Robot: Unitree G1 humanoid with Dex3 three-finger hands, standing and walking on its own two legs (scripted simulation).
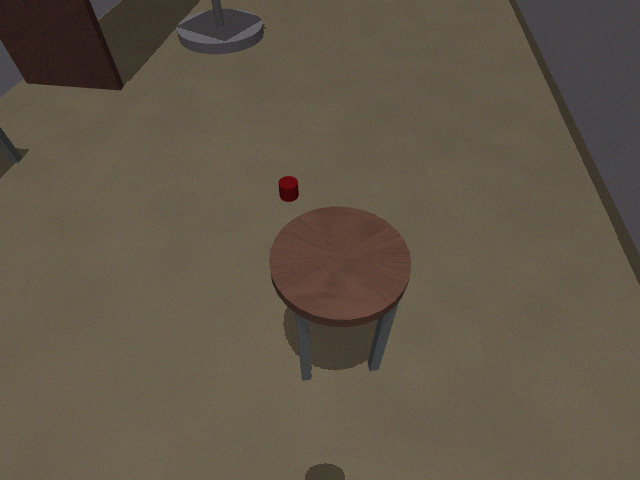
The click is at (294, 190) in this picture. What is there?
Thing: low tin
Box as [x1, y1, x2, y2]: [279, 176, 298, 201]
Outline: 285,176 279,180 280,197 283,200 291,201 294,200 298,195 297,181 294,177
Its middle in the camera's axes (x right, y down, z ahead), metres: -0.14 -0.23 +1.78
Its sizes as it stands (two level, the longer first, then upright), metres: 0.087 0.087 0.078
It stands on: the floor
